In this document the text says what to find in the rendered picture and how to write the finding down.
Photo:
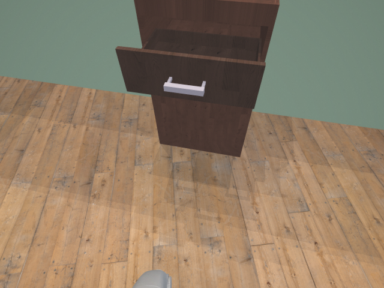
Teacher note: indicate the handle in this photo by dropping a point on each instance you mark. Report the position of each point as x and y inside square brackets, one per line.
[184, 89]

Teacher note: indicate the drawer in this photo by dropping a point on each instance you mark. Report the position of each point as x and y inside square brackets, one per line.
[229, 64]

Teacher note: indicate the robot left thigh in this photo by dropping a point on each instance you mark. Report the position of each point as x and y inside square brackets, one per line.
[154, 279]

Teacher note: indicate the cabinet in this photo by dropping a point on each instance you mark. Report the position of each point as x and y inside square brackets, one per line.
[199, 125]

